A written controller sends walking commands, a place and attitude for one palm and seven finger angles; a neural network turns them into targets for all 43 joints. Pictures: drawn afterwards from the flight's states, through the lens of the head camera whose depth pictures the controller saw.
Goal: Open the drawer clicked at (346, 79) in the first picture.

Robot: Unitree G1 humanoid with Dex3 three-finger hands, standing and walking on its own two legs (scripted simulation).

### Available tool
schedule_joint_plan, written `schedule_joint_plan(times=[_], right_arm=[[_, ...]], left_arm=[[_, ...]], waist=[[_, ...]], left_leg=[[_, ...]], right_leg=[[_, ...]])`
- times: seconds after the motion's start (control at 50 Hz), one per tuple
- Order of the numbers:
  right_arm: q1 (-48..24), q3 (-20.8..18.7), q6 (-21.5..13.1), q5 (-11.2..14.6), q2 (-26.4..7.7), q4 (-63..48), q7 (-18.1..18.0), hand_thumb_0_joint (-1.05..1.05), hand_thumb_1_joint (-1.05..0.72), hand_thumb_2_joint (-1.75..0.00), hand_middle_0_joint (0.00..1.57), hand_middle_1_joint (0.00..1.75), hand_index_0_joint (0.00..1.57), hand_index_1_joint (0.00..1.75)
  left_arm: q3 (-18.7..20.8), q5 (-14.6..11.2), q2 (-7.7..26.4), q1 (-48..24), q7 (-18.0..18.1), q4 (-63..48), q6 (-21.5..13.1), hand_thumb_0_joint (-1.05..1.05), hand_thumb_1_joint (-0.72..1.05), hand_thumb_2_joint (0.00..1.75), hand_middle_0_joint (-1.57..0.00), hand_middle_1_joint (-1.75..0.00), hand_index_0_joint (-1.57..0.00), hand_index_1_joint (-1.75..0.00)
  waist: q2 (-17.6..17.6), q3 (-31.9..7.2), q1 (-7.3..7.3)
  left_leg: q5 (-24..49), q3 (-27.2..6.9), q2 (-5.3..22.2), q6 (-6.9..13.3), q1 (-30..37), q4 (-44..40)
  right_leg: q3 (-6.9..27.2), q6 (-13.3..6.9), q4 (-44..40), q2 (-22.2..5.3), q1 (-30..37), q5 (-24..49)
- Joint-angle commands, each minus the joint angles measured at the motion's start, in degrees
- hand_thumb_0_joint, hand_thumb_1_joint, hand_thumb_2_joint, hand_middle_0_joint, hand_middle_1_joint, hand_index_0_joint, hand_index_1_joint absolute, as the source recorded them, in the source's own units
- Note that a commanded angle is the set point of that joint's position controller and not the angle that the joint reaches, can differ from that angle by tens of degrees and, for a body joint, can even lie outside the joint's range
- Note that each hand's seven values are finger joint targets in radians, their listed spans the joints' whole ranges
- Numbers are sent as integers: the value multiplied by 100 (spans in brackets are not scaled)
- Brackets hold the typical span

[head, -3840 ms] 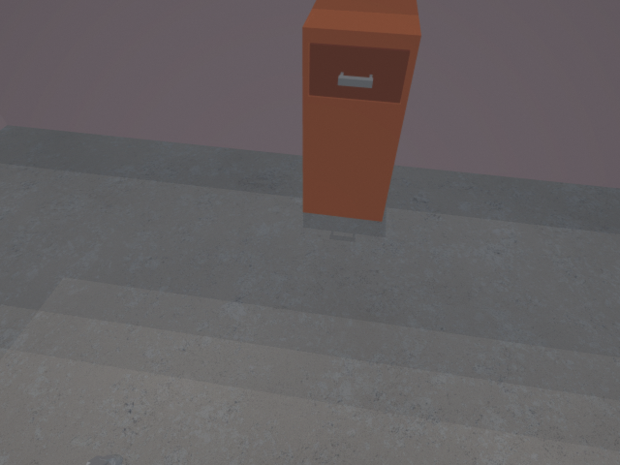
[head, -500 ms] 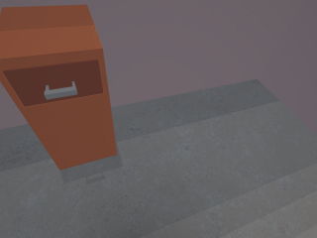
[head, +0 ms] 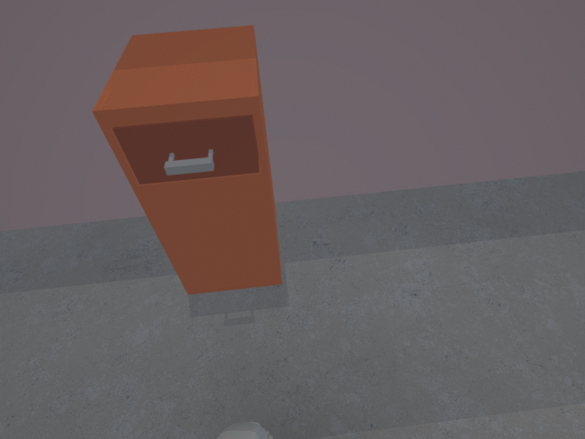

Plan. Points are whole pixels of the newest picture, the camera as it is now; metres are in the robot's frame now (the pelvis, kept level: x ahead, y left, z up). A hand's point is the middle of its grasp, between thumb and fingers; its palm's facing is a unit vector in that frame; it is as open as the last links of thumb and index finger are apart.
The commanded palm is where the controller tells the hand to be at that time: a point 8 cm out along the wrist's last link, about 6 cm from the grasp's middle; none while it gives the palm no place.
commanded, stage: take the last steps up to it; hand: left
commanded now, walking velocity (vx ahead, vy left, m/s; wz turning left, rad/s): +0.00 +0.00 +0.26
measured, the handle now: (190, 160) +0.76 +0.30 -0.08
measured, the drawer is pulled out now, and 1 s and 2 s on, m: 0.00 0.00 0.00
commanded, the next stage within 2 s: come to a stop and stand still in 0.98 s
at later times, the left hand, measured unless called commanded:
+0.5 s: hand out of the picture +0.01 +0.24 -0.17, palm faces +0.14 -0.97 -0.19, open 7.4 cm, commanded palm none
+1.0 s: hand (185, 433) +0.17 +0.20 -0.18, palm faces +0.16 -0.98 -0.15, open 7.3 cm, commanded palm none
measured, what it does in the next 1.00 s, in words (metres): walks ahead: left foot, then right foot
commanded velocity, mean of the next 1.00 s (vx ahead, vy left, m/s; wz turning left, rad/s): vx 0.24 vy -0.01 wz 0.04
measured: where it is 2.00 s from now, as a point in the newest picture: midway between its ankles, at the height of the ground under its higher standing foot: outside the picture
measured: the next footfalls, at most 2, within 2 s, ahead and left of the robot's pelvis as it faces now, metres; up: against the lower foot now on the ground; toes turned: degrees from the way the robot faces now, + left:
left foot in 0.26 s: +0.00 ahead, +0.15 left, +0.00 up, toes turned +9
right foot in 0.66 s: +0.21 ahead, -0.08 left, +0.00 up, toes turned -2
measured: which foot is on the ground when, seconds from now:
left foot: up 0.00-0.24, down 0.26-0.68, up 0.70-1.00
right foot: down 0.00-0.26, up 0.28-0.64, down 0.66-1.00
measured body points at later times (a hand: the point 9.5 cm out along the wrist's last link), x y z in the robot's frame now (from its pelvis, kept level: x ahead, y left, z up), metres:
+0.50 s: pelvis +0.04 +0.05 +0.00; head +0.04 +0.06 +0.45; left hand +0.01 +0.29 -0.16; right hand +0.08 -0.19 -0.14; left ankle -0.04 +0.15 -0.74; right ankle +0.08 -0.08 -0.68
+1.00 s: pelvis +0.20 +0.03 +0.00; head +0.20 +0.05 +0.45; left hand +0.16 +0.25 -0.16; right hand +0.27 -0.20 -0.15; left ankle +0.26 +0.16 -0.71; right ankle +0.17 -0.08 -0.74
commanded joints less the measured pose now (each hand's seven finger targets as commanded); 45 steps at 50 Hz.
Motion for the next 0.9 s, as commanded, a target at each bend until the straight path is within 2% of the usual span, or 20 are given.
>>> schedule_joint_plan(times=[0.0, 0.1, 0.18, 0.2, 0.22, 0.24, 0.26, 0.3, 0.38, 0.44, 0.54, 0.6, 0.62, 0.64, 0.66, 0.68, 0.72, 0.76, 0.8, 0.88], right_arm=[[-335, 42, -92, 43, -219, -421, 0, 0, -90, -90, 20, 30, 20, 30], [-725, 183, -176, 97, -99, -449, -26, 0, -90, -90, 20, 30, 20, 30], [-139, 256, -350, 65, -103, -179, -51, 0, -90, -90, 20, 30, 20, 30], [182, 223, -431, 62, -310, -67, -65, 0, -90, -90, 20, 30, 20, 30], [540, 106, -480, -5, -812, 38, -94, 0, -90, -90, 20, 30, 20, 30], [845, 52, -437, -4, -1182, 80, -103, 0, -90, -90, 20, 30, 20, 30], [940, 76, -462, -19, -977, 193, -156, 0, -90, -90, 20, 30, 20, 30], [583, 214, -521, -2, -544, 185, -222, 0, -90, -90, 20, 30, 20, 30], [594, 261, -688, 51, -338, 285, -251, 0, -90, -90, 20, 30, 20, 30], [784, 206, -719, 46, -349, 399, -260, 0, -90, -90, 20, 30, 20, 30], [976, 177, -711, -12, -429, 630, -253, 0, -90, -90, 20, 30, 20, 30], [883, 186, -691, -13, -417, 709, -264, 0, -90, -90, 20, 30, 20, 30], [891, 206, -706, 28, -347, 743, -249, 0, -90, -90, 20, 30, 20, 30], [983, 249, -741, 91, -84, 666, -190, 0, -90, -90, 20, 30, 20, 30], [913, 297, -758, 113, 127, 443, -169, 0, -90, -90, 20, 30, 20, 30], [548, 252, -711, 108, -55, 416, -166, 0, -90, -90, 20, 30, 20, 30], [274, 205, -667, 48, 29, 415, -115, 0, -90, -90, 20, 30, 20, 30], [688, 237, -568, -3, 304, 605, -78, 0, -90, -90, 20, 30, 20, 30], [857, 252, -506, -11, 409, 647, -75, 0, -90, -90, 20, 30, 20, 30], [454, 287, -540, 26, 483, 479, -17, 0, -90, -90, 20, 30, 20, 30]], left_arm=[[228, 4, 1065, 274, 52, -254, -149, 0, 90, 90, -20, -30, -20, -30], [273, 49, 1262, 782, 37, 48, -142, 0, 90, 90, -20, -30, -20, -30], [261, -2, 1236, 630, -20, 257, -142, 0, 90, 90, -20, -30, -20, -30], [224, -52, 1065, 531, -50, 246, -123, 0, 90, 90, -20, -30, -20, -30], [169, -72, 707, 522, -101, 137, -107, 0, 90, 90, -20, -30, -20, -30], [63, -15, 509, 196, -128, -51, -125, 0, 90, 90, -20, -30, -20, -30], [87, 42, 586, -160, -108, -65, -116, 0, 90, 90, -20, -30, -20, -30], [124, 22, 609, -220, -201, 138, -134, 0, 90, 90, -20, -30, -20, -30], [73, -6, 468, 285, -264, 503, -141, 0, 90, 90, -20, -30, -20, -30], [60, -13, 405, 61, -281, 444, -128, 0, 90, 90, -20, -30, -20, -30], [75, -36, 336, -373, -314, 306, -182, 0, 90, 90, -20, -30, -20, -30], [147, -20, 359, 197, -320, 512, -267, 0, 90, 90, -20, -30, -20, -30], [200, -3, 565, 894, -295, 743, -330, 0, 90, 90, -20, -30, -20, -30], [303, 39, 1024, 1627, -228, 961, -409, 0, 90, 90, -20, -30, -20, -30], [378, -22, 1454, 2139, -169, 1055, -408, 0, 90, 90, -20, -30, -20, -30], [359, -84, 1375, 1922, -135, 1039, -400, 0, 90, 90, -20, -30, -20, -30], [223, -61, 841, 929, -75, 776, -388, 0, 90, 90, -20, -30, -20, -30], [119, -26, 478, 537, -40, 688, -451, 0, 90, 90, -20, -30, -20, -30], [101, -7, 379, 562, -36, 737, -487, 0, 90, 90, -20, -30, -20, -30], [107, -8, 574, 745, -56, 861, -503, 0, 90, 90, -20, -30, -20, -30]], waist=[[-1224, 127, 216], [-1489, -285, 466], [-1379, -382, 193], [-810, -423, 31], [691, -471, -134], [1403, -180, -301], [1284, 122, -427], [1008, 804, -194], [626, 478, 66], [321, 510, 21], [531, 615, -71], [376, 375, 236], [-40, 36, 558], [-1212, -439, 827], [-2080, -682, 881], [-1786, -510, 911], [-602, 280, 477], [-595, 292, 126], [-812, 280, 8], [-795, 242, 94]], left_leg=[[-198, 132, 233, -171, -56, -187], [-584, 401, 156, -106, 507, -1688], [221, 708, 84, 68, 1960, -3576], [469, 448, 335, 171, 2778, -4237], [394, -1037, 1524, 594, 3560, -4524], [234, -2013, 2376, 1100, 3510, -4926], [-284, -2123, 2355, 1288, 3009, -5179], [-146, -1617, 1962, 1252, 2409, -5316], [1476, -658, 1572, 1161, 2568, -5193], [1530, -618, 1665, 1266, 2649, -5219], [1595, -513, 1719, 1221, 2518, -5011], [1791, -267, 1487, 977, 2138, -4201], [2013, 36, 1174, 789, 1826, -3222], [1173, 566, 666, 518, 747, -1676], [-1227, 638, 155, 406, -320, -101], [-1139, 78, 393, 487, -454, 675], [-126, -48, 787, 451, -560, 905], [322, 101, 903, 317, -31, 383], [377, 310, 884, 194, 143, -236], [511, 573, 798, 121, 250, -1552]], right_leg=[[773, -665, -1086, -1388, 171, 2082], [797, -751, -783, -1471, 844, 3041], [587, -401, -624, -1247, 231, 983], [299, -157, -176, -996, -398, 199], [-238, 164, 938, -389, -1585, -798], [-376, 274, 1993, -93, -2437, -1738], [15, 203, 2595, -174, -2566, -1711], [303, 151, 3093, -346, -2676, -870], [170, 256, 2893, -337, -2222, -178], [127, 279, 2270, -365, -2187, -41], [-61, 181, 1115, -222, -1635, -78], [-317, 43, 184, 85, -330, 331], [-177, -57, -202, 75, 684, 474], [1181, -451, -628, -983, 1911, -15], [3038, -994, -1445, -2152, 2353, 104], [3275, -1128, -1809, -2179, 1714, -669], [2411, -1010, -1995, -1860, 444, -1190], [1319, -792, -2026, -1454, -147, -191], [763, -783, -1980, -1269, -216, 612], [509, -888, -1839, -1200, 112, 1285]])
